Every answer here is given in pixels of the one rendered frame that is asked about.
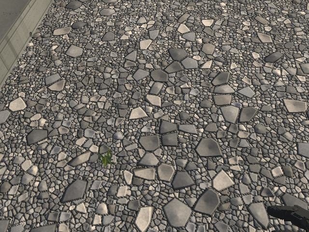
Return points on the robot right hand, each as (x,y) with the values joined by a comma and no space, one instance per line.
(295,214)

